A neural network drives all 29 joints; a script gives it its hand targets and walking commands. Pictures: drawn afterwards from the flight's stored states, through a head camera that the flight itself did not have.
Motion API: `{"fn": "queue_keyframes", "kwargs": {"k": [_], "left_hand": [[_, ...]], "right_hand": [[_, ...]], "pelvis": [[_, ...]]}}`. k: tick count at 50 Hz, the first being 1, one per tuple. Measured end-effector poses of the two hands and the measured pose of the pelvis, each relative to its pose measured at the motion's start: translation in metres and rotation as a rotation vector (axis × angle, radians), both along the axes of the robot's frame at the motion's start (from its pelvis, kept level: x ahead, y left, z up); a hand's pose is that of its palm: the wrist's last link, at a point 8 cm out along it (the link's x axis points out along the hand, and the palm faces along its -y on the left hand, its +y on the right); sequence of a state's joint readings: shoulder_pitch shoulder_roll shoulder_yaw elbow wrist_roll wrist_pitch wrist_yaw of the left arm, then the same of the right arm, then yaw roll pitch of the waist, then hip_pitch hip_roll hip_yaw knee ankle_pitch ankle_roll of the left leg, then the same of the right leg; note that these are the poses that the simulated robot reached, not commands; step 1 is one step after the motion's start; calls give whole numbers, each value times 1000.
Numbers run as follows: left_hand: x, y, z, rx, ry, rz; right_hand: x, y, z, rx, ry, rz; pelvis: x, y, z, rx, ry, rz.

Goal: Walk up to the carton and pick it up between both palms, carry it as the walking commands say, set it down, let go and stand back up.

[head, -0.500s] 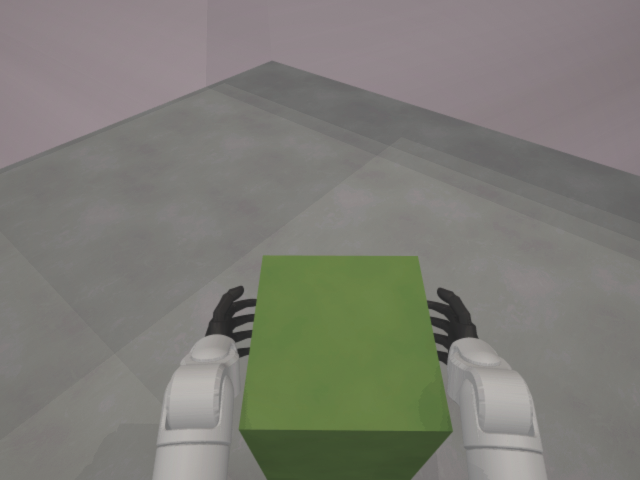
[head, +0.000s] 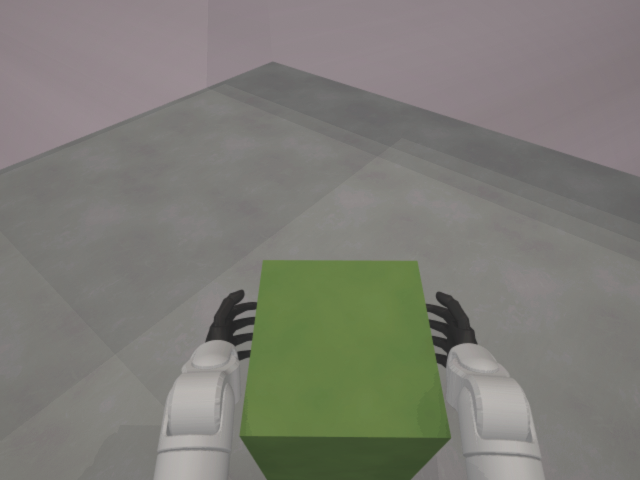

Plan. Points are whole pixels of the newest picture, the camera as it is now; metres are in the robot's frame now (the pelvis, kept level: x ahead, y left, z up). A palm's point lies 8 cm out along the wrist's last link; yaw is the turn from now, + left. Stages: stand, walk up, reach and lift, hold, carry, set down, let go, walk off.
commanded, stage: carry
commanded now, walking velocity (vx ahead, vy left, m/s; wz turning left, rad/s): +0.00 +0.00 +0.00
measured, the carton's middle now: (338, 377) +0.28 +0.00 -0.02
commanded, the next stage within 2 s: none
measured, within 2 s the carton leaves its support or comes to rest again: neither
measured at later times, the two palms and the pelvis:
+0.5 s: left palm (220, 345) +0.27 +0.14 +0.07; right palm (463, 349) +0.27 -0.15 +0.07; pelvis +0.01 +0.00 +0.00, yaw +0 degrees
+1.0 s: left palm (233, 239) +0.45 +0.16 +0.07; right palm (425, 242) +0.45 -0.13 +0.07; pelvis +0.18 +0.01 +0.01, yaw -2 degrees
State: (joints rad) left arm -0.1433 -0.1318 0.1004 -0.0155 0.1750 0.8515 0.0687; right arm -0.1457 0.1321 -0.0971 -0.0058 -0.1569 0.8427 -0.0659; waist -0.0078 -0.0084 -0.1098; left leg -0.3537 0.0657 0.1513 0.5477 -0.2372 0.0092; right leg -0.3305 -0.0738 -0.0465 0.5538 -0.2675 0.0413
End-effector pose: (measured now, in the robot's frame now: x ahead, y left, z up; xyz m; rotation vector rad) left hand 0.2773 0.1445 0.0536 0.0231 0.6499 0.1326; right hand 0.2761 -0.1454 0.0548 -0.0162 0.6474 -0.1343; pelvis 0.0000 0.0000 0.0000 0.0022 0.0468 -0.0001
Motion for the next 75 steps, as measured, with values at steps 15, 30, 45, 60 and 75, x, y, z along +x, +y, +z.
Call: {"fn": "queue_keyframes", "kwargs": {"k": [15, 30, 45, 60, 75], "left_hand": [[0, 0, -1, 2, -5, 0], [14, -13, 30, -15, -14, 20], [125, 6, 22, -30, -18, 43], [312, -13, 45, -59, 18, -6], [529, -36, 34, -27, 106, 130]], "right_hand": [[0, 0, -1, 0, -4, 2], [11, -12, 22, 39, -13, -17], [131, 6, 21, 33, -18, 0], [300, -13, 48, 33, 17, -71], [558, -34, 29, 52, 110, 66]], "pelvis": [[0, 0, 0, 0, -1, 2], [21, -11, 4, 12, 2, -13], [125, 1, 5, 18, 44, 8], [310, -4, 8, 0, 24, -31], [548, -60, 15, 19, 11, 49]]}}
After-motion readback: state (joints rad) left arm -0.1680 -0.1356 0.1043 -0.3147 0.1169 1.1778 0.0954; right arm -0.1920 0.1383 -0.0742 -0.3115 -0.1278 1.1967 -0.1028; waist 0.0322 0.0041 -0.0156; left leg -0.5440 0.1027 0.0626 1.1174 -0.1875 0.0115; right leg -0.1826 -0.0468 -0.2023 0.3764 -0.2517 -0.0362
